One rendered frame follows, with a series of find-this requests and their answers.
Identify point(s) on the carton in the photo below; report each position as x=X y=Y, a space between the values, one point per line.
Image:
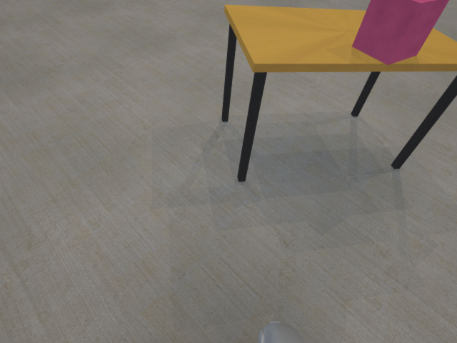
x=394 y=30

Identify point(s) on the right robot thigh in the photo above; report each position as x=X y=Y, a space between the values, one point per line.
x=279 y=333

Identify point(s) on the table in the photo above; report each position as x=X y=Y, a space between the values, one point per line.
x=288 y=39

